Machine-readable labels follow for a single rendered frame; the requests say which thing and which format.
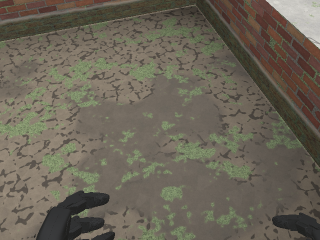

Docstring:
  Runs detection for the robot left hand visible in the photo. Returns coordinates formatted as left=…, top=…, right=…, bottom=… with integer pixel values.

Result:
left=34, top=190, right=115, bottom=240

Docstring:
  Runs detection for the robot right hand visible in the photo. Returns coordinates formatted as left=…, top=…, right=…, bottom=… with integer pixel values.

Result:
left=272, top=212, right=320, bottom=240

